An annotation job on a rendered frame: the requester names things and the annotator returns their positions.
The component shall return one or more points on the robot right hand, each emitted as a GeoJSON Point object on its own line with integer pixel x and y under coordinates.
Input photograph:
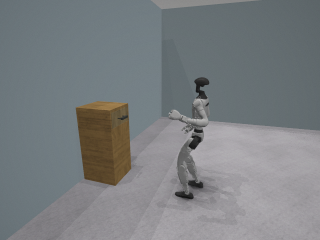
{"type": "Point", "coordinates": [189, 128]}

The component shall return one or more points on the robot left hand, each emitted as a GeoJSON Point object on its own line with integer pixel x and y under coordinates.
{"type": "Point", "coordinates": [174, 115]}

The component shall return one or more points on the drawer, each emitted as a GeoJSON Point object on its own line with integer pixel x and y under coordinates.
{"type": "Point", "coordinates": [118, 114]}

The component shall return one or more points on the cabinet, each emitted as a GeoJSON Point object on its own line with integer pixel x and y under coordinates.
{"type": "Point", "coordinates": [106, 153]}

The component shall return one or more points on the robot left upper arm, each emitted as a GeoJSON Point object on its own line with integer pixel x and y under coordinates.
{"type": "Point", "coordinates": [198, 105]}

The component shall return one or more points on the robot left shin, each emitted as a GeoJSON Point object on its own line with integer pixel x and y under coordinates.
{"type": "Point", "coordinates": [183, 177]}

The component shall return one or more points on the robot left forearm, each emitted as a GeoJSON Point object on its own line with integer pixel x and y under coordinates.
{"type": "Point", "coordinates": [194, 122]}

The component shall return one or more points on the handle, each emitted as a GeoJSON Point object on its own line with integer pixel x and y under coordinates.
{"type": "Point", "coordinates": [123, 117]}

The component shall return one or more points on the robot right upper arm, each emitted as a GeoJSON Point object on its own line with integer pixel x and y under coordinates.
{"type": "Point", "coordinates": [208, 112]}

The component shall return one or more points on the robot head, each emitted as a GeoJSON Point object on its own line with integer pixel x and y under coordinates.
{"type": "Point", "coordinates": [201, 82]}

